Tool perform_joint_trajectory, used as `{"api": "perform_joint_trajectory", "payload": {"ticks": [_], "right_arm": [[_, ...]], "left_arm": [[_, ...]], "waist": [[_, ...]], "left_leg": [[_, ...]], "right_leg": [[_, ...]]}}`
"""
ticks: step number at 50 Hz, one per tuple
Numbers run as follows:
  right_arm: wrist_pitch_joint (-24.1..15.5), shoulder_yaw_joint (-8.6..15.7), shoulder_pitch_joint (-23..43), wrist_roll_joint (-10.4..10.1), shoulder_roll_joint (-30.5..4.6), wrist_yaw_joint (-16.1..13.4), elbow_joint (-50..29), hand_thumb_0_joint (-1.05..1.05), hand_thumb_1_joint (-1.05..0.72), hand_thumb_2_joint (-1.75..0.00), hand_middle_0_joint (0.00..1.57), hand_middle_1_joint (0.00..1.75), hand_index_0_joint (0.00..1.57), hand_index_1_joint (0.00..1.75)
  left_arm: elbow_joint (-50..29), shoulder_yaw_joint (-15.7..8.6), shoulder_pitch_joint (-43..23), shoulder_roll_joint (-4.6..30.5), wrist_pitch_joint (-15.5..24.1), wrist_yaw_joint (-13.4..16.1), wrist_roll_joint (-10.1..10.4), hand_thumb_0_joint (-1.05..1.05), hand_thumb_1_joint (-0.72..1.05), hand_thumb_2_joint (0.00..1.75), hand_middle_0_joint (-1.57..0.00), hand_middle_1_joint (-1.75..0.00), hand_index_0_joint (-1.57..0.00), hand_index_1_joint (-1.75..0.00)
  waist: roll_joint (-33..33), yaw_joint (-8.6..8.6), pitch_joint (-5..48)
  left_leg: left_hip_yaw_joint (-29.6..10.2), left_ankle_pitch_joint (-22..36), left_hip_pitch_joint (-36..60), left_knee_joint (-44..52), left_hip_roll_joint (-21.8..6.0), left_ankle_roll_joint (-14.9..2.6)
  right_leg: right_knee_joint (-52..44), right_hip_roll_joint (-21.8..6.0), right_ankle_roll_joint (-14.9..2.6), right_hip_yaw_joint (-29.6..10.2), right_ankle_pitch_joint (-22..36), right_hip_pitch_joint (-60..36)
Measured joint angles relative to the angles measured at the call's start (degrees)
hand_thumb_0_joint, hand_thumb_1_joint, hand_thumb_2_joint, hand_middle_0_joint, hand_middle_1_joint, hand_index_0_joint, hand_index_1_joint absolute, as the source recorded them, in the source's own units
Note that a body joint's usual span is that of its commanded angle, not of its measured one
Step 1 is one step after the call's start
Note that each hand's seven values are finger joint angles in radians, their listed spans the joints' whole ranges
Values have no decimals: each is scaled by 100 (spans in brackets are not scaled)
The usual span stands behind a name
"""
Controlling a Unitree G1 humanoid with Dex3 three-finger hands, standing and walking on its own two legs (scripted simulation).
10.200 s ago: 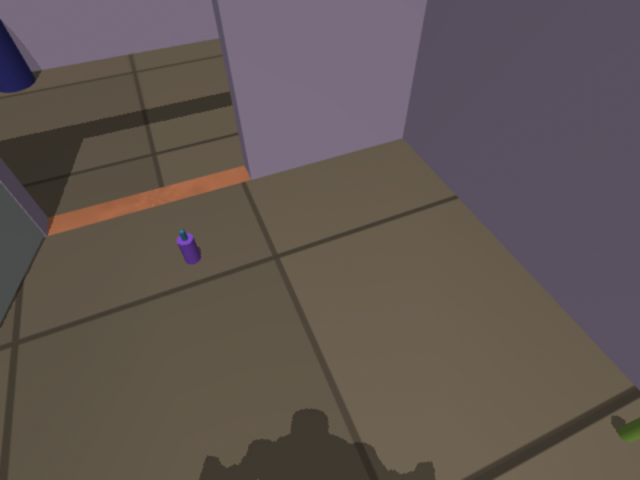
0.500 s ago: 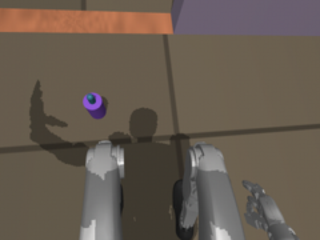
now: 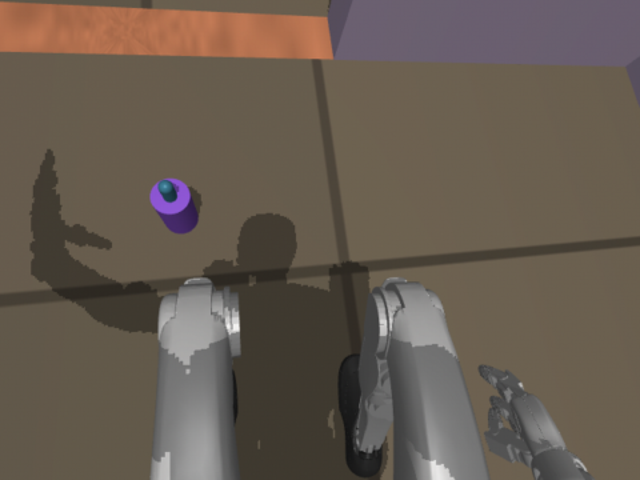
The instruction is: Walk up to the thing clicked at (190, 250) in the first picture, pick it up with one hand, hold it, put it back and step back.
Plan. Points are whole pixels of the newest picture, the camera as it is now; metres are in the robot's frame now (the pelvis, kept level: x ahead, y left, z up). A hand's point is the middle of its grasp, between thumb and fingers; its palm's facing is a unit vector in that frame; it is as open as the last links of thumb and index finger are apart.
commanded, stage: approach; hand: left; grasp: from the side
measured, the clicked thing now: (173, 203) +0.48 +0.23 -0.28
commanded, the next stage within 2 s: close in in 0.46 s
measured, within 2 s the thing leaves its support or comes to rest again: neither
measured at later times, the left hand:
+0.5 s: hand (78, 215) +0.42 +0.34 -0.19, palm faces +0.12 -0.99 +0.03, open 17.4 cm
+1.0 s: hand (148, 221) +0.44 +0.26 -0.25, palm faces +0.14 -0.99 -0.01, open 17.4 cm
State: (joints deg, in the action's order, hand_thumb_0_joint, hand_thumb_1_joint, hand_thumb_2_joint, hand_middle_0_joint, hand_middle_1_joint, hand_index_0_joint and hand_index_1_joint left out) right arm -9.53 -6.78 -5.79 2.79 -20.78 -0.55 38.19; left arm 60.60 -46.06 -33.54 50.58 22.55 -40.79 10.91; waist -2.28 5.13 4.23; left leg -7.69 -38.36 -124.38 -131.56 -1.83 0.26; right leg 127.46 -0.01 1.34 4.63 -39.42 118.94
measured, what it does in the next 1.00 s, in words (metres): lowers itself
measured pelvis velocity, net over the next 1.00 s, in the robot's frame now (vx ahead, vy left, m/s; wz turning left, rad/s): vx -0.01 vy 0.01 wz -0.15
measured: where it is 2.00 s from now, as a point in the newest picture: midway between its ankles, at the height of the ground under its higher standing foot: (290, 439)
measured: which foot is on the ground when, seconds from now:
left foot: down 0.00-1.00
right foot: down 0.00-1.00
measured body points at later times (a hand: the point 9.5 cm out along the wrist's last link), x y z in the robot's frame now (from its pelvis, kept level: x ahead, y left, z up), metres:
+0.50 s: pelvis +0.00 +0.00 -0.07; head +0.24 +0.14 +0.28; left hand +0.41 +0.39 -0.19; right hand +0.15 -0.26 -0.13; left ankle +0.09 +0.13 -0.33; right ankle +0.10 -0.13 -0.33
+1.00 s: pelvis -0.01 +0.01 -0.09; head +0.23 +0.16 +0.25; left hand +0.42 +0.31 -0.25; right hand +0.12 -0.26 -0.13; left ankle +0.09 +0.13 -0.33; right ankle +0.10 -0.13 -0.33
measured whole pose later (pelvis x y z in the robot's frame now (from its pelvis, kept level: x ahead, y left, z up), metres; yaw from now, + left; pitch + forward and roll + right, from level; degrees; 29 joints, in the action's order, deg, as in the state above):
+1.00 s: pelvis -0.01 +0.01 -0.09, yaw -9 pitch +12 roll -16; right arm -1.0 -27.9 9.1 20.0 -22.6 6.2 32.8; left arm 83.0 -34.2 -35.9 49.3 59.8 -14.5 7.3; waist -14.9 14.0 -17.0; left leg -20.4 -39.8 -127.5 -152.5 -1.7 0.7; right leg 139.6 4.6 3.9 13.2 -36.0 118.7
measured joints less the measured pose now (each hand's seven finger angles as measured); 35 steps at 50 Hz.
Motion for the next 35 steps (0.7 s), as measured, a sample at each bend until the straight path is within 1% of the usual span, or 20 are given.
{"api": "perform_joint_trajectory", "payload": {"ticks": [3,6,9,13,16,18,21,23,25,28,30,31,33,35], "right_arm": [[-30,-57,45,33,-15,15,4,0,-91,-91,20,30,21,30],[-73,-151,122,95,-45,45,-3,0,-91,-91,20,30,21,30],[-94,-275,226,181,-75,89,-43,0,-91,-91,20,30,21,30],[-81,-484,403,330,-91,152,-98,0,-91,-90,20,30,21,30],[-17,-666,547,463,-88,202,-138,0,-90,-90,20,30,21,30],[55,-800,653,572,-78,235,-167,0,-90,-90,20,30,21,30],[164,-1000,788,732,-64,276,-190,0,-91,-91,20,30,21,30],[236,-1126,876,847,-51,298,-183,0,-91,-91,20,30,21,30],[305,-1238,957,960,-37,319,-184,0,-91,-91,20,30,21,30],[389,-1373,1057,1086,-39,345,-230,0,-92,-91,20,30,21,30],[432,-1470,1135,1144,-51,370,-274,0,-92,-91,20,30,21,30],[453,-1522,1179,1172,-56,387,-306,0,-93,-91,20,30,21,30],[494,-1627,1275,1236,-56,423,-376,0,-93,-91,20,30,21,30],[540,-1729,1349,1300,-61,464,-454,0,-93,-91,20,30,21,30]], "left_arm": [[192,12,-96,49,164,-42,140,-2,-52,7,-6,-7,-4,-8],[479,44,-213,77,455,-99,285,-2,-53,6,-7,-8,-4,-9],[824,111,-328,112,759,-127,346,-2,-54,5,-7,-8,-4,-9],[1229,185,-408,92,1134,-89,378,-2,-55,5,-7,-8,-4,-9],[1409,185,-412,40,1388,-1,273,-2,-54,5,-7,-8,-4,-9],[1437,113,-376,23,1574,89,168,-2,-54,5,-7,-8,-4,-9],[1470,129,-353,17,1888,260,128,-2,-54,6,-7,-8,-4,-9],[1433,133,-361,21,2079,374,60,-2,-53,6,-7,-8,-4,-9],[1471,229,-378,65,2252,483,17,-2,-53,6,-7,-8,-4,-10],[1622,547,-431,79,2451,670,10,-2,-53,6,-7,-9,-4,-10],[1807,786,-464,35,2571,803,32,-2,-54,6,-7,-9,-4,-10],[1896,859,-465,-1,2626,873,29,-2,-55,6,-7,-9,-4,-10],[2070,868,-426,-66,2749,1042,-6,-2,-56,5,-7,-9,-5,-9],[2221,847,-389,-129,2892,1266,0,-2,-57,4,-7,-9,-5,-9]], "waist": [[-22,39,-50],[-62,99,-150],[-142,182,-299],[-311,310,-559],[-476,406,-792],[-594,467,-967],[-768,535,-1196],[-871,563,-1327],[-947,596,-1417],[-990,642,-1507],[-979,685,-1550],[-973,715,-1573],[-971,787,-1630],[-996,851,-1692]], "left_leg": [[-18,-11,-38,-62,-2,1],[-62,-30,-102,-192,-10,8],[-138,-55,-192,-391,-25,22],[-280,-97,-317,-714,-46,42],[-395,-125,-389,-959,-47,58],[-480,-143,-412,-1113,-41,71],[-585,-162,-435,-1310,-22,86],[-654,-175,-436,-1422,-11,93],[-716,-189,-438,-1519,-5,94],[-792,-205,-441,-1637,1,83],[-840,-216,-439,-1700,1,67],[-869,-223,-434,-1732,0,58],[-941,-243,-409,-1798,-7,48],[-1015,-258,-379,-1865,-14,47]], "right_leg": [[56,7,7,10,-6,37],[162,28,13,39,-7,96],[317,64,19,90,2,178],[553,125,33,186,25,280],[725,163,45,263,39,325],[826,186,55,321,48,323],[957,208,70,392,54,308],[1024,223,83,439,58,286],[1077,242,98,480,65,267],[1130,268,113,532,76,236],[1148,288,132,566,83,208],[1153,301,147,586,88,191],[1160,333,180,635,106,147],[1173,365,205,684,130,110]]}}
